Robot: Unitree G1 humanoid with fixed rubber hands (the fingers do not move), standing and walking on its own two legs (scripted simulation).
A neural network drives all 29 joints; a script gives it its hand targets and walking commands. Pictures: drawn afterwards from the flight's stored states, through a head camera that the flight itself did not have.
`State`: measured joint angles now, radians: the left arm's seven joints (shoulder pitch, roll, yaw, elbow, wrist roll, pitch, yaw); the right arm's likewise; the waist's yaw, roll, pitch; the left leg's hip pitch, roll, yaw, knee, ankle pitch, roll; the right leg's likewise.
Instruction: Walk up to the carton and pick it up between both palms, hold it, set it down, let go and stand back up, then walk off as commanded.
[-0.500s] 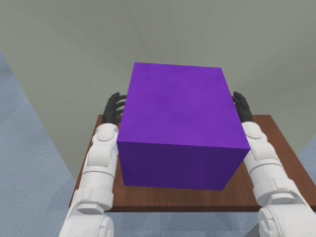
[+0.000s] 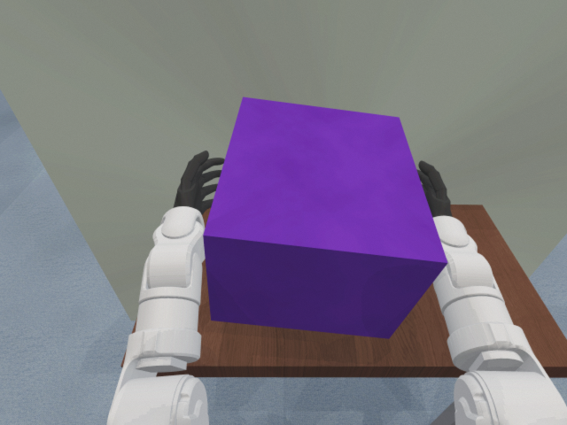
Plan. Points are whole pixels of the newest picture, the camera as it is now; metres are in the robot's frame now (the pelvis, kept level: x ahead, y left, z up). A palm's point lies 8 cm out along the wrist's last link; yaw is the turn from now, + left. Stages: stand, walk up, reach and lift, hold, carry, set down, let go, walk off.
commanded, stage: reach and lift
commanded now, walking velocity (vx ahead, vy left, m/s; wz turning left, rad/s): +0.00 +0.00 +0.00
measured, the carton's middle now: (312, 211) +0.39 -0.02 +0.12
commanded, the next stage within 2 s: hold in 0.36 s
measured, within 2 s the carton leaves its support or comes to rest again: neither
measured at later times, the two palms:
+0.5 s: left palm (180, 206) +0.36 +0.16 +0.16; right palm (429, 204) +0.37 -0.18 +0.16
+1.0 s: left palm (180, 204) +0.34 +0.16 +0.18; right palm (446, 206) +0.34 -0.19 +0.18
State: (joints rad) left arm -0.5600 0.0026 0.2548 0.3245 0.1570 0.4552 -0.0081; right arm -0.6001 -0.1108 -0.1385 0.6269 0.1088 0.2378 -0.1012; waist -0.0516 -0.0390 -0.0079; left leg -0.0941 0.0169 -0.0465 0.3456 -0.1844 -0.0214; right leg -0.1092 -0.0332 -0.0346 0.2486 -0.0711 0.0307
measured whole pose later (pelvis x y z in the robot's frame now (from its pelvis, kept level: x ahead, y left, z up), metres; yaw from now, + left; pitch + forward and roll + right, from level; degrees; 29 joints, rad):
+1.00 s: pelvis -0.01 +0.00 +0.00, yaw -1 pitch -7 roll -1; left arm -0.50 -0.03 0.29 0.07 0.21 0.62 -0.05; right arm -0.59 -0.11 -0.10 0.44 0.16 0.38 -0.13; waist -0.06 -0.04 0.00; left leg -0.04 0.02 -0.04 0.35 -0.19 -0.02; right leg -0.07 -0.03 -0.02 0.26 -0.08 0.03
